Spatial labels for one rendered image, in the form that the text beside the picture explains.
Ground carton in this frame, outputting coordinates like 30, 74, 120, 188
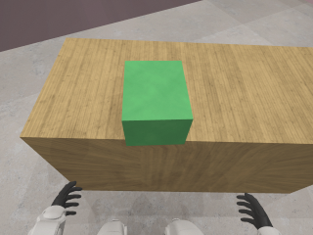
121, 61, 194, 146

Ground left robot hand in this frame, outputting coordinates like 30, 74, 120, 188
51, 181, 82, 216

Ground left robot thigh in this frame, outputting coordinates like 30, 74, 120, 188
97, 221, 128, 235

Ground right robot thigh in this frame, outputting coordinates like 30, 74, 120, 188
164, 219, 203, 235

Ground robot thigh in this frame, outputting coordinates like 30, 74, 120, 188
164, 219, 203, 235
97, 221, 128, 235

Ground pedestal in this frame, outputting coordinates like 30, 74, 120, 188
20, 37, 313, 194

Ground robot left forearm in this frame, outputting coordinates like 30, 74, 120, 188
27, 205, 67, 235

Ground right robot hand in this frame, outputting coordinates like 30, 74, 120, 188
237, 193, 273, 230

